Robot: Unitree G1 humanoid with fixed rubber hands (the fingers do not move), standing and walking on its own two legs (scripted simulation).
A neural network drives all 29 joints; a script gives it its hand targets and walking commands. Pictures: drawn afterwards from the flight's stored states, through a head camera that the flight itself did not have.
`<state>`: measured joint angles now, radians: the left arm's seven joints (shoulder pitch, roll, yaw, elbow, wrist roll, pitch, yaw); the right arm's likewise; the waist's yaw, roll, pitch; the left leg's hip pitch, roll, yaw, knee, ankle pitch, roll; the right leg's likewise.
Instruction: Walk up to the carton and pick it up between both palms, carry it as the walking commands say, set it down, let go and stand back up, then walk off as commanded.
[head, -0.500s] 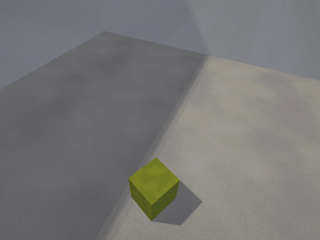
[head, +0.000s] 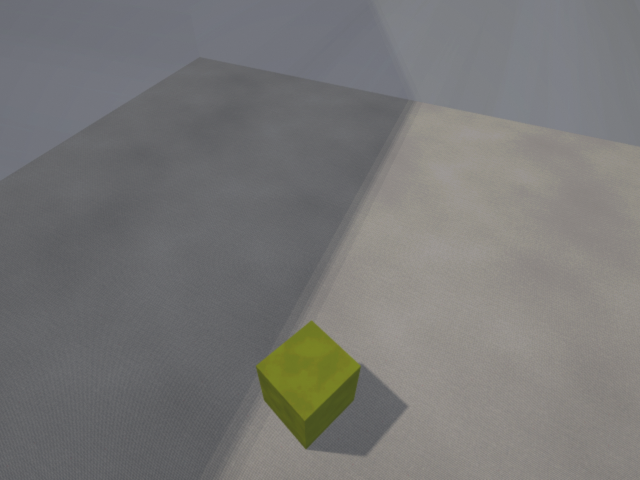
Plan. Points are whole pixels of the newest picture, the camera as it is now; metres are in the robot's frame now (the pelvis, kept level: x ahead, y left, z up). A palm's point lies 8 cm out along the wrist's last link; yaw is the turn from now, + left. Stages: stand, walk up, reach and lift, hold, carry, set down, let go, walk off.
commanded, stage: walk up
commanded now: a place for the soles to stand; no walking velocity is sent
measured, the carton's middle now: (308, 384) +0.53 +0.03 -0.66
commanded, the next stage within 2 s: none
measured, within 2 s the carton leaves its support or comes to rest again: neither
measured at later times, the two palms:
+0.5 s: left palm out of the picture +0.11 +0.28 -0.12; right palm out of the picture +0.09 -0.32 -0.12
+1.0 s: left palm out of the picture +0.16 +0.23 -0.13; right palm out of the picture +0.06 -0.47 -0.11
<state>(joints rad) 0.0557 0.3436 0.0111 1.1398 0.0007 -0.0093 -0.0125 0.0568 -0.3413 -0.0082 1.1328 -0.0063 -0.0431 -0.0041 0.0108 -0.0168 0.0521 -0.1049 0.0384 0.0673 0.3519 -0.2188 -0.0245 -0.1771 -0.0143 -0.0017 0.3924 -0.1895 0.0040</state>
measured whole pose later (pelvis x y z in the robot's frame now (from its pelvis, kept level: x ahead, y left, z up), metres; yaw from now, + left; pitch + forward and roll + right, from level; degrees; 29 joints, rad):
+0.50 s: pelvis +0.01 -0.02 +0.00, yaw -2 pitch -2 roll +0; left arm 0.07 0.34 0.02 1.13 0.01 0.00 -0.01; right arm 0.08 -0.35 -0.02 1.12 -0.01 -0.02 -0.01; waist 0.00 -0.01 0.06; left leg -0.06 0.07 0.09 0.33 -0.23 -0.05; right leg -0.15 0.02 0.01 0.40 -0.21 -0.02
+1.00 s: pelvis +0.04 -0.11 -0.04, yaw +6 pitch -2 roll +1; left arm 0.08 0.47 0.13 0.78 0.07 0.04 -0.12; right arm 0.35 -0.47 -0.08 0.98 -0.03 -0.06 -0.08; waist -0.04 -0.07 0.16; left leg -0.30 0.12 -0.10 0.86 -0.52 -0.02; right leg -0.41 -0.06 0.01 0.78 -0.31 0.03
